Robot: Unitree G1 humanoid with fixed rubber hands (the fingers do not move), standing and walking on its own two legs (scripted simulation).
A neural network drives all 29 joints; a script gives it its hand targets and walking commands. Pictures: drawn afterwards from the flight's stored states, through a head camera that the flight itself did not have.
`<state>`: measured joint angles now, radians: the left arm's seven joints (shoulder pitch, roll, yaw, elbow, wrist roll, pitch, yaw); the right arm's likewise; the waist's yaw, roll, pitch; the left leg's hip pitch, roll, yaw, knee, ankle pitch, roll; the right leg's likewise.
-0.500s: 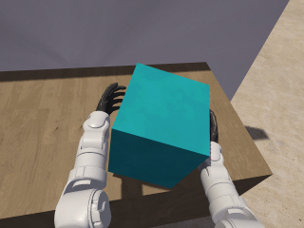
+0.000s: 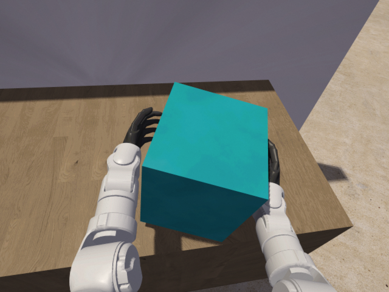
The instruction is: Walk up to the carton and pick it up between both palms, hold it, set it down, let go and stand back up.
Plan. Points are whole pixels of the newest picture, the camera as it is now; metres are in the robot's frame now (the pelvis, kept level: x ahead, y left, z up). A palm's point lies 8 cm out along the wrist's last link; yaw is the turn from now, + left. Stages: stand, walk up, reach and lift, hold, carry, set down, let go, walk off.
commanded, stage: set down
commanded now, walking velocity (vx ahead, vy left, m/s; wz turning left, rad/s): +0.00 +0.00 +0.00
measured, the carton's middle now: (200, 168) +0.37 -0.02 +0.04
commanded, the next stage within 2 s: none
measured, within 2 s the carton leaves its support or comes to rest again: rests again in 0.38 s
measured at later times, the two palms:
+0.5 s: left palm (131, 144) +0.42 +0.12 +0.07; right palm (263, 177) +0.34 -0.16 +0.04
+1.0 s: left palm (128, 152) +0.42 +0.13 +0.04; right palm (258, 181) +0.35 -0.16 +0.01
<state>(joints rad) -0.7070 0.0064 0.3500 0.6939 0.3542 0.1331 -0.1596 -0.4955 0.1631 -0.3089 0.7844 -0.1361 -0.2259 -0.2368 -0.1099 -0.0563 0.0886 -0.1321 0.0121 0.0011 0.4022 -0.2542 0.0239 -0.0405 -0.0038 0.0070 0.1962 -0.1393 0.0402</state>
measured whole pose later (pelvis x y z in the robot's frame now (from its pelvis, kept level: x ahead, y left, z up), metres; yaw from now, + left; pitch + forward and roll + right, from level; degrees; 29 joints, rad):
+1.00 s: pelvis +0.01 +0.00 +0.00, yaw +0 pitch +2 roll -2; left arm -0.68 0.11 0.21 0.81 0.18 0.00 -0.05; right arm -0.57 0.14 -0.33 1.00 -0.11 -0.39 -0.27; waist -0.09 -0.05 0.11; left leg -0.19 0.01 0.00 0.41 -0.26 0.02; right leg -0.11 0.00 0.01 0.21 -0.15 0.04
